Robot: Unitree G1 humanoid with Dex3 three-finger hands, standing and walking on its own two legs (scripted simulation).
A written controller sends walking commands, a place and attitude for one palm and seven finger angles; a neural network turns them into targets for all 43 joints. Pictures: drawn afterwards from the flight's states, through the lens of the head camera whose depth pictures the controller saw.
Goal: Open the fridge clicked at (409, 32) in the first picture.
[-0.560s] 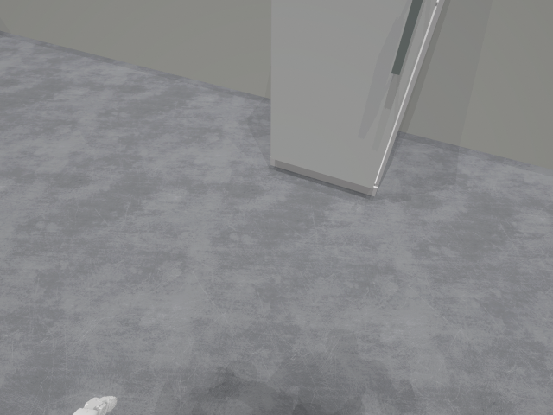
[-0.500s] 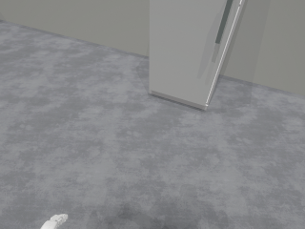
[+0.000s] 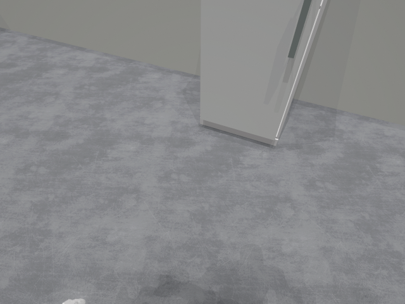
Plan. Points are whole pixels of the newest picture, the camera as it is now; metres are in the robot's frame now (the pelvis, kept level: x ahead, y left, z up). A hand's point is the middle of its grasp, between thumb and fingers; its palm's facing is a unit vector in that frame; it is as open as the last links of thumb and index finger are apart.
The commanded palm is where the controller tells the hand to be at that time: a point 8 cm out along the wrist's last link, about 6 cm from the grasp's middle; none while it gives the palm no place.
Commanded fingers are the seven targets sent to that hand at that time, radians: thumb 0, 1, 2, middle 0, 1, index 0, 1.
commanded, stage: stand and wait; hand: right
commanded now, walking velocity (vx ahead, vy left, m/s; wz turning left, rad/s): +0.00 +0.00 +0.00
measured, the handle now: (303, 15) +1.19 -0.36 +0.09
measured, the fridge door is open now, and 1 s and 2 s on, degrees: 0 0 0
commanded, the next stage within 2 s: look at it before walking up in 0.34 s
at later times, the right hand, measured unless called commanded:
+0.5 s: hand out of the picture +0.07 -0.24 -0.15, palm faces -0.04 +0.94 -0.33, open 7.4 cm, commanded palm none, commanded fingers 0.00 -0.90 -0.90 0.20 0.30 0.20 0.30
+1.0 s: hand out of the picture +0.05 -0.25 -0.15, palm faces -0.04 +0.94 -0.33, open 7.4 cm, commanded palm none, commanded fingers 0.00 -0.90 -0.90 0.20 0.30 0.20 0.30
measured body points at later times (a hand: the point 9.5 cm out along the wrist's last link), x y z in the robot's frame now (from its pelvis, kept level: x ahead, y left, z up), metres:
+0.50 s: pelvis -0.02 +0.00 +0.00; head -0.01 +0.00 +0.45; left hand +0.06 +0.30 -0.13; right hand +0.07 -0.29 -0.13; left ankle -0.02 +0.13 -0.74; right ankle -0.02 -0.12 -0.74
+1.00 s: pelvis -0.02 +0.00 +0.00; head -0.01 +0.00 +0.45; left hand +0.06 +0.30 -0.13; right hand +0.05 -0.29 -0.13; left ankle -0.02 +0.13 -0.74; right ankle -0.02 -0.12 -0.74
